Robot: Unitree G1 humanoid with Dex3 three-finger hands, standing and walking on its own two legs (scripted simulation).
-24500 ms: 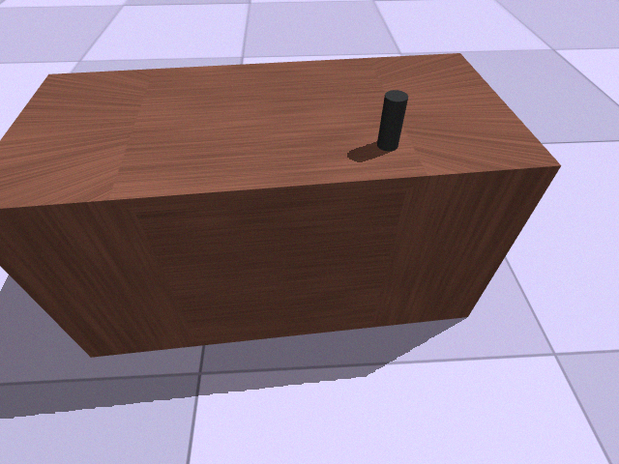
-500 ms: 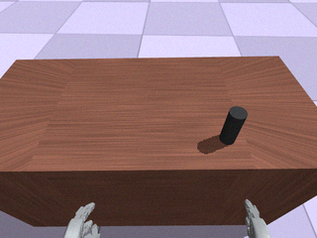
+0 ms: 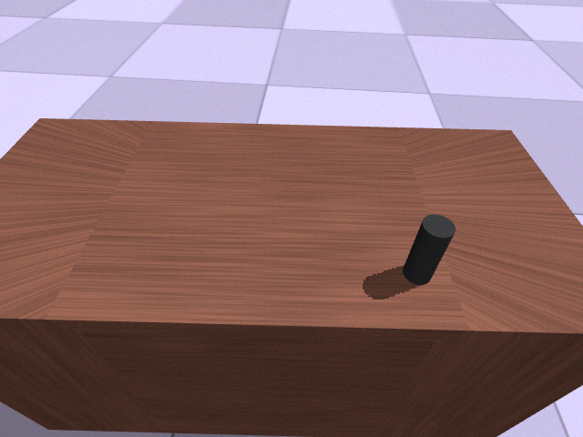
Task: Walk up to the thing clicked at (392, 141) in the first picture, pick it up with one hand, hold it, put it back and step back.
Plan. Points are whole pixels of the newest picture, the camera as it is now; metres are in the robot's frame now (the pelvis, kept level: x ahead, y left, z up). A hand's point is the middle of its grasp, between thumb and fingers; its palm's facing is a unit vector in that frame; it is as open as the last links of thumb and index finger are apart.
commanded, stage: home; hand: right
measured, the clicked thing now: (427, 251) +0.44 -0.21 -0.01
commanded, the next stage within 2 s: stand in 1.70 s
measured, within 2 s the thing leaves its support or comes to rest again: neither
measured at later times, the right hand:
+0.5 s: hand out of the picture +0.02 -0.25 -0.15, palm faces -0.06 +0.93 -0.36, open 17.2 cm
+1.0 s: hand out of the picture +0.06 -0.24 -0.14, palm faces -0.06 +0.93 -0.37, open 17.2 cm
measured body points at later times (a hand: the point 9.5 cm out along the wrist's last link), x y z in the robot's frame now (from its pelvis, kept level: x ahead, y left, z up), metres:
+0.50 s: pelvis -0.03 +0.01 +0.01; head -0.03 +0.01 +0.46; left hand +0.01 +0.31 -0.13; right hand +0.03 -0.30 -0.12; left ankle +0.01 +0.14 -0.74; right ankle -0.04 -0.12 -0.74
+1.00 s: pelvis -0.02 +0.01 +0.01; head -0.02 +0.02 +0.46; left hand +0.04 +0.31 -0.13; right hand +0.07 -0.29 -0.12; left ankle +0.01 +0.14 -0.74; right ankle -0.04 -0.12 -0.74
